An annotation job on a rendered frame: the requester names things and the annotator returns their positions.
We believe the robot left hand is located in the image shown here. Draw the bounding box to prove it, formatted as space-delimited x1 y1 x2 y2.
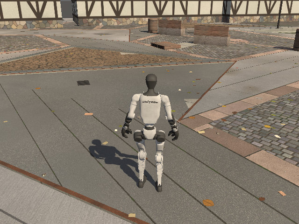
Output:
121 128 132 138

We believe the left robot forearm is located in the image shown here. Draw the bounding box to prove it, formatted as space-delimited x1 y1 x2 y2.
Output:
123 112 132 130

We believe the robot right upper arm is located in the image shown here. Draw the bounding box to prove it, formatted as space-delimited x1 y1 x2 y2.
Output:
160 94 173 120

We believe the right robot forearm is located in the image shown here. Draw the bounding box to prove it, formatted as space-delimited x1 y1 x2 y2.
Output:
168 114 178 132

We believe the robot left upper arm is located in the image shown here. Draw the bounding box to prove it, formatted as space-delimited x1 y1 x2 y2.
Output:
127 93 141 119

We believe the robot thigh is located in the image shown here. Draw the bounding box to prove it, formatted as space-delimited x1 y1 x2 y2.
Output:
155 130 165 163
134 130 147 160

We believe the robot right thigh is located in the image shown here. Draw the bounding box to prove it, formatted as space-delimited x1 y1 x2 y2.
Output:
155 130 165 163

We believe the robot right hand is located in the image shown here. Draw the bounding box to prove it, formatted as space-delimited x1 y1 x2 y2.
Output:
168 130 179 141

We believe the robot left thigh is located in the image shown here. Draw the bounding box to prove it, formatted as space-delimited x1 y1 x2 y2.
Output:
134 130 147 160

